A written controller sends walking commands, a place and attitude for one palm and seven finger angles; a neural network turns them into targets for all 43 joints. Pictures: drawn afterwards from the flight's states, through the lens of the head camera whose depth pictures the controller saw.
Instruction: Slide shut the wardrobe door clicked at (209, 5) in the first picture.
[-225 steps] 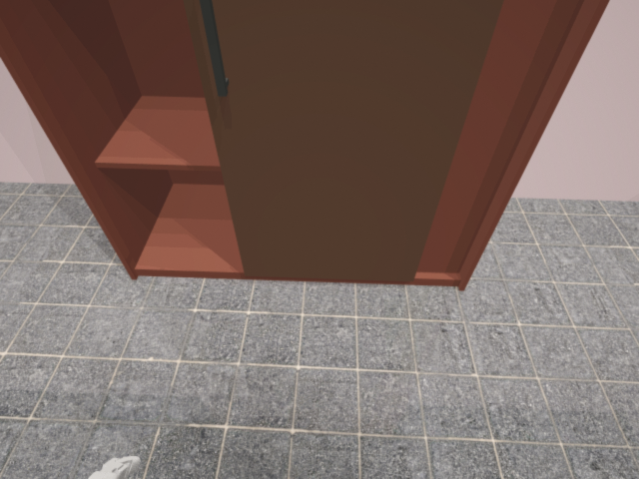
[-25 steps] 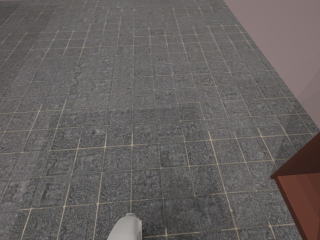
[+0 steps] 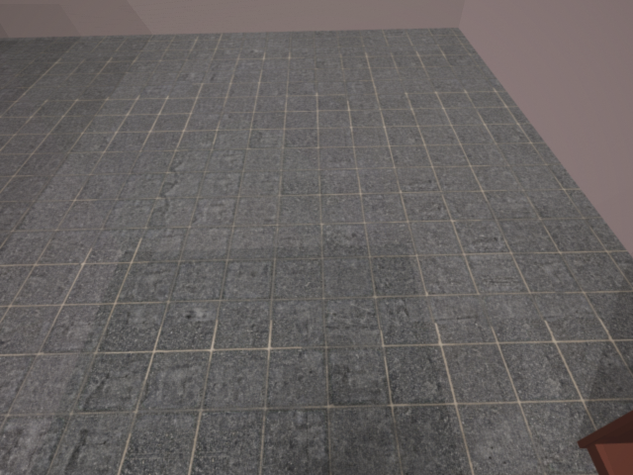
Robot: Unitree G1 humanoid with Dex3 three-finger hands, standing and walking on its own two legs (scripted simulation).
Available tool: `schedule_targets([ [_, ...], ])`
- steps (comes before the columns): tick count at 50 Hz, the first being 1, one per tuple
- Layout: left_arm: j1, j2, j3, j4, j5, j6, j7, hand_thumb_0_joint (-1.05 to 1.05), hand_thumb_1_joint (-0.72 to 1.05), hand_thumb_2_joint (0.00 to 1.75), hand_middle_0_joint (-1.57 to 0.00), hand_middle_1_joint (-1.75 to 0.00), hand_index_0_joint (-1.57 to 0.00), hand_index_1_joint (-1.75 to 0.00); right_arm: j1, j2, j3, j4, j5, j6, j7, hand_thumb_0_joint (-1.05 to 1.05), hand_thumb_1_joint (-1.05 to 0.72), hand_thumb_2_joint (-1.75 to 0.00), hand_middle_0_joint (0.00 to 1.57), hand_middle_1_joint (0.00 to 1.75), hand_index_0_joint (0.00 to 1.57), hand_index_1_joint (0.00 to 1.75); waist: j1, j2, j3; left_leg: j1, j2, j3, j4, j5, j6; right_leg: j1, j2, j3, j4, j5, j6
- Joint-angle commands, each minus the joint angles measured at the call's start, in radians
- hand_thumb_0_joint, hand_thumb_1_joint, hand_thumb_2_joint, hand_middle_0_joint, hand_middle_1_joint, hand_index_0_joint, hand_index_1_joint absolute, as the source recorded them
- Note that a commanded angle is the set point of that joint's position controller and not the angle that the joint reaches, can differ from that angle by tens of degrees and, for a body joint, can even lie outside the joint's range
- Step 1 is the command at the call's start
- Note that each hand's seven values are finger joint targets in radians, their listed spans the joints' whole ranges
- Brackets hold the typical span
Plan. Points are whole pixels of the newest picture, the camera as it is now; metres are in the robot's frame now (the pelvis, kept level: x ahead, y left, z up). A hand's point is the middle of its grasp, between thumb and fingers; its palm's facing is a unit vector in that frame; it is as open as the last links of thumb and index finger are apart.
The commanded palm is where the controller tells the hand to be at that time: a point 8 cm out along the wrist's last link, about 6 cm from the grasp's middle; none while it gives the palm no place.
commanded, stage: turn to face it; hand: right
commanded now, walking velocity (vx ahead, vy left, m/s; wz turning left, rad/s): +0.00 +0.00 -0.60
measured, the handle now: out of the picture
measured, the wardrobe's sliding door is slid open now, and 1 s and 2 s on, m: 0.43 0.43 0.43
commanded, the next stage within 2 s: none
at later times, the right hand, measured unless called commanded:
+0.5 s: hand out of the picture +0.06 -0.25 -0.16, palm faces +0.28 +0.93 -0.23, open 7.4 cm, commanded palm none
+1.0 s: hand out of the picture -0.04 -0.15 -0.14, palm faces +0.56 +0.78 -0.27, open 7.4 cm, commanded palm none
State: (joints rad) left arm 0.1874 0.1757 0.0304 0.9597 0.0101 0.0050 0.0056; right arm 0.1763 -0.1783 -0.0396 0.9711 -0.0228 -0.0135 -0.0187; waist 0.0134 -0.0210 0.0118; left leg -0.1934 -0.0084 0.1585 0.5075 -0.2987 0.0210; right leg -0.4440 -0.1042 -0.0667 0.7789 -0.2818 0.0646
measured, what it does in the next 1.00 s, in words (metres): steps on the spot, turning right: right foot, then left foot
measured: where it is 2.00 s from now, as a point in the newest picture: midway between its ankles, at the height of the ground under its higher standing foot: outside the picture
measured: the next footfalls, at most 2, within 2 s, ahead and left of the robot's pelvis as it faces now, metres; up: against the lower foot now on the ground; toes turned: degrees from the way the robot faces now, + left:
right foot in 0.04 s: +0.10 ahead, -0.10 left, +0.00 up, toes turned -9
left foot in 0.70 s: +0.08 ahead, +0.13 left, +0.00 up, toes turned -23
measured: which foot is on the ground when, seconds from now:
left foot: down 0.00-0.06, up 0.08-0.68, down 0.70-1.00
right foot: up 0.00-0.02, down 0.04-0.70, up 0.72-1.00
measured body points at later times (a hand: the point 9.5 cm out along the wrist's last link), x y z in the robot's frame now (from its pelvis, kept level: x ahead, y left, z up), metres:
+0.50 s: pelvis +0.02 -0.02 +0.01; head +0.05 -0.06 +0.46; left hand +0.11 +0.22 -0.12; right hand +0.04 -0.30 -0.14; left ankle +0.04 +0.17 -0.66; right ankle +0.06 -0.10 -0.73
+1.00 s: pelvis +0.01 +0.04 +0.01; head +0.05 +0.05 +0.46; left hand +0.21 +0.24 -0.14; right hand -0.07 -0.19 -0.12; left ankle +0.05 +0.15 -0.73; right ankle -0.08 -0.09 -0.64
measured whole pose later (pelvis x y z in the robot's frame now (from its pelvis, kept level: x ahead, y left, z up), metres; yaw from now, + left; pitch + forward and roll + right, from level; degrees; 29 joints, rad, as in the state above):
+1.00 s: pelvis +0.01 +0.04 +0.01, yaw -35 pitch +0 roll -2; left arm 0.21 0.28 0.10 0.95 0.02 0.09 -0.03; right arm 0.25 -0.17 -0.03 0.89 -0.02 0.01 -0.02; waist 0.02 -0.02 0.06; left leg -0.16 0.11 0.19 0.48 -0.31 0.00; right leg -0.51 -0.04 0.01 1.10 -0.36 0.10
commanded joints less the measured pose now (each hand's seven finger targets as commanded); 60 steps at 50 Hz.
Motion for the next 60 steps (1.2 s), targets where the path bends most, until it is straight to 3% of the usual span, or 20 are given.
schedule_targets([
  [1,0.105,0.102,0.027,-0.026,0.01,-0.006,-0.01,0.0,0.9,0.9,-0.2,-0.3,-0.2,-0.3,0.059,-0.144,-0.042,-0.045,0.007,0.003,-0.014,0.0,-0.9,-0.9,0.2,0.3,0.2,0.3,0.001,0.025,-0.018,-0.05,0.259,-0.075,0.049,0.329,0.041,0.212,0.001,0.018,-0.252,0.235,-0.03],
  [3,0.173,0.227,0.051,-0.034,0.019,-0.008,-0.006,0.0,0.9,0.9,-0.2,-0.3,-0.2,-0.3,0.105,-0.077,-0.032,-0.08,0.021,0.015,-0.013,0.0,-0.9,-0.9,0.2,0.3,0.2,0.3,0.006,-0.356,-0.034,-0.266,0.061,-0.008,0.427,-0.338,-0.079,0.303,-0.304,0.432,-0.417,0.787,-0.229],
  [4,0.168,0.222,0.051,-0.024,0.02,-0.001,0.007,0.0,0.9,0.9,-0.2,-0.3,-0.2,-0.3,0.068,-0.101,-0.035,-0.086,0.01,0.022,-0.018,0.0,-0.9,-0.9,0.2,0.3,0.2,0.3,0.018,-0.279,-0.026,-0.293,0.065,-0.104,0.574,-0.354,-0.076,0.281,-0.31,0.46,-0.452,0.692,-0.276],
  [6,0.136,0.179,0.05,-0.043,0.018,-0.005,0.016,0.0,0.9,0.9,-0.2,-0.3,-0.2,-0.3,0.013,-0.113,-0.05,-0.087,0.001,0.022,-0.012,0.0,-0.9,-0.9,0.2,0.3,0.2,0.3,0.015,-0.196,-0.014,-0.369,0.09,-0.15,0.671,-0.233,-0.075,0.266,-0.232,0.427,-0.459,0.521,-0.249],
  [10,0.097,0.179,0.055,-0.067,0.009,-0.015,0.018,0.0,0.9,0.9,-0.2,-0.3,-0.2,-0.3,0.021,-0.104,-0.056,-0.078,0.005,0.024,0.0,0.0,-0.9,-0.9,0.2,0.3,0.2,0.3,0.0,-0.059,-0.11,-0.371,0.095,-0.166,0.67,-0.073,-0.097,0.344,-0.146,0.306,-0.448,0.502,-0.205],
  [26,0.12,0.227,0.094,-0.064,0.015,0.012,0.007,0.0,0.9,0.9,-0.2,-0.3,-0.2,-0.3,-0.062,-0.134,-0.06,-0.132,0.01,0.043,-0.006,0.0,-0.9,-0.9,0.2,0.3,0.2,0.3,0.04,-0.134,-0.087,-0.31,0.05,-0.196,0.396,-0.12,-0.111,0.289,-0.094,0.529,-0.487,0.154,-0.239],
  [30,0.074,0.243,0.103,-0.086,0.018,0.024,0.002,0.0,0.9,0.9,-0.2,-0.3,-0.2,-0.3,-0.016,-0.13,-0.055,-0.14,0.016,0.042,-0.011,0.0,-0.9,-0.9,0.2,0.3,0.2,0.3,0.017,-0.146,-0.082,-0.159,0.01,-0.191,0.238,-0.13,-0.087,0.18,-0.066,0.573,-0.48,0.121,-0.23],
  [33,0.009,0.237,0.11,-0.114,0.015,0.035,-0.007,0.0,0.9,0.9,-0.2,-0.3,-0.2,-0.3,0.114,-0.151,-0.065,-0.118,0.022,0.039,-0.015,0.0,-0.9,-0.9,0.2,0.3,0.2,0.3,-0.042,-0.127,-0.094,0.1,-0.007,-0.151,-0.047,-0.007,-0.06,0.02,0.014,0.52,-0.467,-0.007,-0.147],
  [34,0.012,0.194,0.108,-0.119,0.007,0.039,-0.011,0.0,0.9,0.9,-0.2,-0.3,-0.2,-0.3,0.148,-0.197,-0.076,-0.115,0.015,0.032,-0.02,0.0,-0.9,-0.9,0.2,0.3,0.2,0.3,-0.058,-0.016,-0.094,0.236,0.098,-0.24,-0.199,-0.033,-0.022,-0.119,0.078,0.438,-0.341,-0.12,-0.093],
  [35,0.045,0.119,0.097,-0.135,-0.002,0.038,-0.009,0.0,0.9,0.9,-0.2,-0.3,-0.2,-0.3,0.125,-0.304,-0.089,-0.146,-0.006,0.022,-0.028,0.0,-0.9,-0.9,0.2,0.3,0.2,0.3,-0.056,0.315,-0.087,0.273,0.412,-0.604,-0.357,-0.243,0.076,-0.296,0.21,0.215,-0.006,-0.227,-0.012],
  [36,0.017,0.176,0.107,-0.141,0.02,0.034,-0.007,0.0,0.9,0.9,-0.2,-0.3,-0.2,-0.3,0.034,-0.294,-0.072,-0.174,0.004,0.03,-0.03,0.0,-0.9,-0.9,0.2,0.3,0.2,0.3,-0.032,0.265,-0.009,0.03,0.511,-0.605,-0.366,-0.231,0.117,-0.26,0.182,0.175,0.194,-0.256,-0.015],
  [37,0.042,0.175,0.106,-0.136,0.025,0.042,-0.016,0.0,0.9,0.9,-0.2,-0.3,-0.2,-0.3,-0.069,-0.256,-0.059,-0.206,0.005,0.032,-0.028,0.0,-0.9,-0.9,0.2,0.3,0.2,0.3,0.026,0.177,0.027,-0.112,0.455,-0.473,-0.358,-0.178,0.11,-0.184,0.16,0.184,0.315,-0.179,-0.023],
  [38,0.063,0.168,0.106,-0.106,0.027,0.057,-0.021,0.0,0.9,0.9,-0.2,-0.3,-0.2,-0.3,-0.107,-0.222,-0.06,-0.211,0.011,0.018,-0.024,0.0,-0.9,-0.9,0.2,0.3,0.2,0.3,0.045,0.195,0.045,-0.148,0.375,-0.41,-0.348,-0.133,0.071,-0.157,0.14,0.166,0.39,-0.125,-0.014],
  [41,0.083,0.155,0.095,-0.085,0.019,0.055,-0.034,0.0,0.9,0.9,-0.2,-0.3,-0.2,-0.3,-0.068,-0.157,-0.036,-0.188,0.011,0.001,-0.016,0.0,-0.9,-0.9,0.2,0.3,0.2,0.3,0.047,0.173,0.077,-0.048,0.283,-0.199,-0.236,0.216,0.046,-0.191,0.101,0.103,0.454,-0.024,0.013],
  [45,-0.01,0.151,0.084,-0.11,0.015,0.059,-0.034,0.0,0.9,0.9,-0.2,-0.3,-0.2,-0.3,0.078,-0.178,-0.04,-0.142,0.007,-0.003,-0.018,0.0,-0.9,-0.9,0.2,0.3,0.2,0.3,-0.018,0.181,0.037,0.106,0.32,-0.155,-0.173,0.42,0.069,-0.212,0.078,0.071,0.39,-0.053,0.034],
  [53,-0.123,0.131,0.053,-0.14,0.006,0.047,-0.038,0.0,0.9,0.9,-0.2,-0.3,-0.2,-0.3,0.139,-0.242,-0.059,-0.119,-0.008,0.013,-0.013,0.0,-0.9,-0.9,0.2,0.3,0.2,0.3,-0.066,0.265,-0.009,0.161,0.363,-0.074,-0.086,0.583,0.086,-0.048,0.072,-0.033,0.035,-0.143,0.013],
  [57,-0.04,0.163,0.057,-0.131,0.005,0.027,-0.032,0.0,0.9,0.9,-0.2,-0.3,-0.2,-0.3,0.127,-0.263,-0.069,-0.111,0.001,0.02,-0.007,0.0,-0.9,-0.9,0.2,0.3,0.2,0.3,-0.025,0.246,-0.087,0.134,0.352,0.009,0.084,0.612,0.023,0.179,0.105,-0.071,-0.269,0.01,-0.022],
  [58,0.041,0.216,0.072,-0.111,0.008,0.015,-0.031,0.0,0.9,0.9,-0.2,-0.3,-0.2,-0.3,0.119,-0.249,-0.069,-0.121,0.01,0.021,-0.004,0.0,-0.9,-0.9,0.2,0.3,0.2,0.3,0.023,0.129,-0.152,0.015,0.334,0.033,0.253,0.507,-0.022,0.375,0.054,-0.008,-0.383,0.197,-0.048],
  [59,0.115,0.339,0.104,-0.103,0.013,0.004,-0.023,0.0,0.9,0.9,-0.2,-0.3,-0.2,-0.3,0.103,-0.183,-0.059,-0.162,0.018,0.021,0.006,0.0,-0.9,-0.9,0.2,0.3,0.2,0.3,0.069,-0.199,-0.201,-0.313,0.186,0.054,0.487,-0.069,-0.105,0.605,-0.219,0.346,-0.377,0.61,-0.17],
  [60,0.187,0.388,0.113,-0.078,-0.006,0.012,-0.018,0.0,0.9,0.9,-0.2,-0.3,-0.2,-0.3,0.03,-0.158,-0.038,-0.197,0.011,0.03,0.001,0.0,-0.9,-0.9,0.2,0.3,0.2,0.3,0.095,-0.251,-0.21,-0.413,0.143,-0.048,0.618,-0.368,-0.118,0.609,-0.323,0.42,-0.352,0.935,-0.259],
])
